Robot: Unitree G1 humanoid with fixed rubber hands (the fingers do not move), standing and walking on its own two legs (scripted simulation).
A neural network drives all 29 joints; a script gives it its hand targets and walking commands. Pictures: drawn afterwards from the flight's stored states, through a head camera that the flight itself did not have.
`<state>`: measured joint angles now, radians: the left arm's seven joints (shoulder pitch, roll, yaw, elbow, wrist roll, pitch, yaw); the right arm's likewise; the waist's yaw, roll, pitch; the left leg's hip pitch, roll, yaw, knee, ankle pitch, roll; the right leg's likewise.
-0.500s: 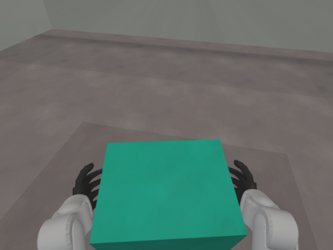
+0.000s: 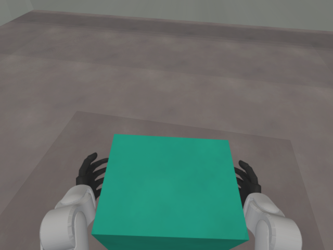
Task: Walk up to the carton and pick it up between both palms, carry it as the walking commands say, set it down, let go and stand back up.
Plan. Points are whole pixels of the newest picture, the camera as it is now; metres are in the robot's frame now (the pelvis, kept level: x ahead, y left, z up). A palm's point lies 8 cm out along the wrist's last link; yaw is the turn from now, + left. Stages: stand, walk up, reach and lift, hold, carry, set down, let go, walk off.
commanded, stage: carry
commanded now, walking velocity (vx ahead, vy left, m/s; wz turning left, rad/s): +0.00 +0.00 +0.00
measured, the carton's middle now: (166, 202) +0.25 +0.01 -0.01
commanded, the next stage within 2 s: none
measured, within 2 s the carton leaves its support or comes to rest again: neither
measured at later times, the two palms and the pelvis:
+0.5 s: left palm (103, 121) +0.45 +0.19 +0.07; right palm (219, 113) +0.49 -0.16 +0.07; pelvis +0.25 -0.01 +0.00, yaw +3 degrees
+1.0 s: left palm (104, 100) +0.58 +0.21 +0.04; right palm (205, 98) +0.58 -0.13 +0.05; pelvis +0.33 +0.04 -0.01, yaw +0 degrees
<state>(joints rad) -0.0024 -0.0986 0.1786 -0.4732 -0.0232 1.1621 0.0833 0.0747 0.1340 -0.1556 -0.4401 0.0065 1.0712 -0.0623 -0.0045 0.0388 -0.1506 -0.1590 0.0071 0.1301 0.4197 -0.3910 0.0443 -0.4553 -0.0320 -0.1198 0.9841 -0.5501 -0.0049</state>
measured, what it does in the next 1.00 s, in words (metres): walks ahead: right foot, then left foot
